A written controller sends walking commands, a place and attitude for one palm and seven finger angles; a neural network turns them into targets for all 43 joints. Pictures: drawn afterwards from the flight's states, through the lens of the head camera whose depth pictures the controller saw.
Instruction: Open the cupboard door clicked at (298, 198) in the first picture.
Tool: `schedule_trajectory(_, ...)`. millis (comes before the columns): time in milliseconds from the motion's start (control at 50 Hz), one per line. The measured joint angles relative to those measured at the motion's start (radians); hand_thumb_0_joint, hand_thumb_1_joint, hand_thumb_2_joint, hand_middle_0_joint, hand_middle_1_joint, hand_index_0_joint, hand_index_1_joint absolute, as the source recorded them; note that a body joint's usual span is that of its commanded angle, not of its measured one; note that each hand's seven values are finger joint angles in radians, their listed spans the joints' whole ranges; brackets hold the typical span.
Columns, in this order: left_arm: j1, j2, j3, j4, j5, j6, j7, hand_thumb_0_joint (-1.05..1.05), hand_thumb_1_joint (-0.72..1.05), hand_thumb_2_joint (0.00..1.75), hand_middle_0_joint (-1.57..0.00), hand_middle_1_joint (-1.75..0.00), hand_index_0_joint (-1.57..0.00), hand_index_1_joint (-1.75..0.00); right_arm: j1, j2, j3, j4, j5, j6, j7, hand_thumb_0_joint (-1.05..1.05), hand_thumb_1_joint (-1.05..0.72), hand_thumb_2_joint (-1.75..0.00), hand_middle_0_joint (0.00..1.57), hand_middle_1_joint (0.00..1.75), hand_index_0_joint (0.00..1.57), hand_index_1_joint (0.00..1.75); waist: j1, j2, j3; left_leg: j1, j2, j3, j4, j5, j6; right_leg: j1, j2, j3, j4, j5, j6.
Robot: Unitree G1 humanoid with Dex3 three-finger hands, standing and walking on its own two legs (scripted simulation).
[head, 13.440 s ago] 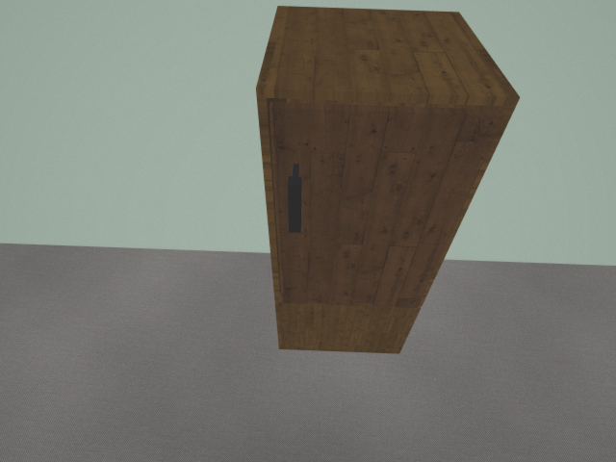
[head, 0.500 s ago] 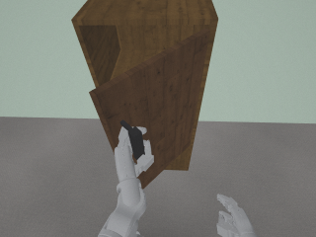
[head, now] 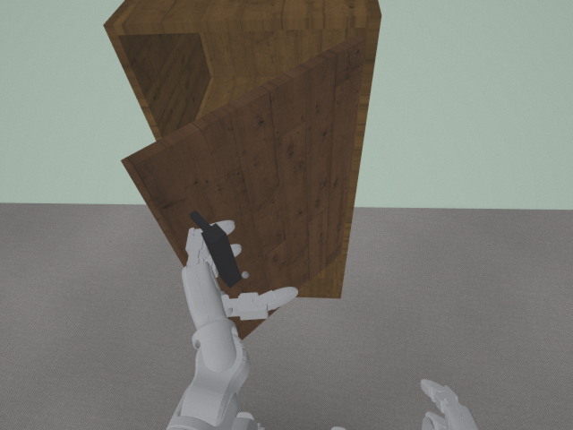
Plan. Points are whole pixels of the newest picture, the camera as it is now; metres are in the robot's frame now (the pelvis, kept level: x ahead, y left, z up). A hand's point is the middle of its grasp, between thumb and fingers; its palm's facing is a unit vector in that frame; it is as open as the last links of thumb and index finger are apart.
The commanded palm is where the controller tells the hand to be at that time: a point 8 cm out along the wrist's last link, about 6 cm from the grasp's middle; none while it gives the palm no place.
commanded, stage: open thumb and fingers to let go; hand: left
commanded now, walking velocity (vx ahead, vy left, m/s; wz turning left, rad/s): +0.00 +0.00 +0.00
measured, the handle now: (214, 249) +0.36 +0.11 +0.06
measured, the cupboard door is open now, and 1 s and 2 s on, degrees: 46 46 46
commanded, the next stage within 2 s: slide the hand sideways off the handle in 0.28 s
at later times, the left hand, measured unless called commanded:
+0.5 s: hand (233, 288) +0.30 +0.08 +0.05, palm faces +0.00 -1.00 -0.05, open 15.5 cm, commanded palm +0.28 +0.13 +0.05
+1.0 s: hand (207, 318) +0.26 +0.11 +0.05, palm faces -0.12 -0.99 +0.03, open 16.3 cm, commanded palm +0.23 +0.16 +0.05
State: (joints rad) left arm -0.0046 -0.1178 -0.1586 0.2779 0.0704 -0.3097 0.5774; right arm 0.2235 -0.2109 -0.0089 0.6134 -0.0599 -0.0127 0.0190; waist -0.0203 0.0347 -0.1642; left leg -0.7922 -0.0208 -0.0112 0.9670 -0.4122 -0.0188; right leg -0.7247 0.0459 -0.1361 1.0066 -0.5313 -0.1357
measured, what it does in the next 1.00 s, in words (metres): shifts its weight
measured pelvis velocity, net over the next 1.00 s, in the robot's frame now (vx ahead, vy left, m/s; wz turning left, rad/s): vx -0.01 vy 0.09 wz -0.06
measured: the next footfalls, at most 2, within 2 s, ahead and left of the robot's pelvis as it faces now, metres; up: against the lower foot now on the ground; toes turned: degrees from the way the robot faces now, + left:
none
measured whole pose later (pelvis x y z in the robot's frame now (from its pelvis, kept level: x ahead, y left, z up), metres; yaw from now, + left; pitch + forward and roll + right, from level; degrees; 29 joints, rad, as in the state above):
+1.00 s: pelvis -0.01 +0.09 -0.01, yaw -4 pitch +12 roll -2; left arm 0.18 0.00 -0.32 0.07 0.04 -0.33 0.23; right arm 0.25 -0.20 0.04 0.43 -0.01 0.04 0.05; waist -0.01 0.05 -0.14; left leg -0.82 -0.04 0.06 1.08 -0.47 0.09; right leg -0.74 0.03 -0.07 1.06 -0.53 -0.03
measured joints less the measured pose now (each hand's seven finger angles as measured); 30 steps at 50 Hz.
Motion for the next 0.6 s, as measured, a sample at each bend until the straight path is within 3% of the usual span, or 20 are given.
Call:
schedule_trajectory(220, 0.000, 0.001, -0.002, 0.004, -0.006, -0.003, -0.027, -0.01, -0.48, 0.31, -0.26, -0.81, -0.27, -0.83, -0.026, 0.012, 0.009, -0.017, 0.002, 0.009, -0.001, 0.01, -0.91, -0.90, 0.20, 0.30, 0.20, 0.30, 0.004, -0.008, -0.004, 0.009, -0.004, 0.001, -0.005, -0.005, -0.001, 0.009, -0.001, 0.008, -0.008, 0.000, 0.006)
schedule_trajectory(420, 0.005, 0.010, -0.036, 0.005, 0.008, 0.000, -0.057, -0.01, -0.49, 0.30, -0.35, -0.61, -0.37, -0.60, -0.039, 0.011, 0.016, -0.035, 0.005, 0.017, 0.002, 0.01, -0.91, -0.90, 0.20, 0.30, 0.20, 0.30, 0.007, -0.005, -0.006, 0.007, -0.008, 0.010, 0.008, -0.012, 0.019, 0.013, -0.006, 0.016, -0.010, 0.005, 0.026)
schedule_trajectory(480, 0.024, 0.081, -0.037, -0.014, -0.008, -0.052, -0.251, -0.01, -0.49, 0.30, -0.30, -0.54, -0.29, -0.52, -0.028, 0.004, 0.024, -0.062, 0.019, 0.022, 0.005, 0.01, -0.91, -0.90, 0.20, 0.30, 0.20, 0.30, 0.007, -0.009, 0.004, -0.007, -0.013, 0.014, 0.027, -0.016, 0.031, 0.000, -0.012, 0.019, 0.009, 0.001, 0.034)
schedule_trajectory(540, 0.026, 0.164, -0.054, -0.027, -0.077, -0.084, -0.451, -0.01, -0.49, 0.30, -0.25, -0.46, -0.22, -0.44, -0.015, -0.008, 0.024, -0.084, 0.042, 0.024, -0.001, 0.01, -0.91, -0.90, 0.20, 0.30, 0.20, 0.30, 0.007, 0.006, 0.018, -0.014, -0.013, 0.015, 0.051, -0.025, 0.041, 0.000, -0.012, 0.018, 0.020, -0.001, 0.039)
schedule_trajectory(600, 0.026, 0.168, -0.066, -0.029, -0.152, -0.081, -0.517, -0.01, -0.50, 0.30, -0.21, -0.39, -0.18, -0.38, -0.002, -0.018, 0.024, -0.093, 0.059, 0.021, -0.005, 0.01, -0.91, -0.90, 0.20, 0.30, 0.20, 0.30, 0.008, 0.018, 0.028, -0.008, -0.010, 0.023, 0.058, -0.029, 0.054, 0.009, -0.010, 0.026, 0.016, 0.005, 0.052)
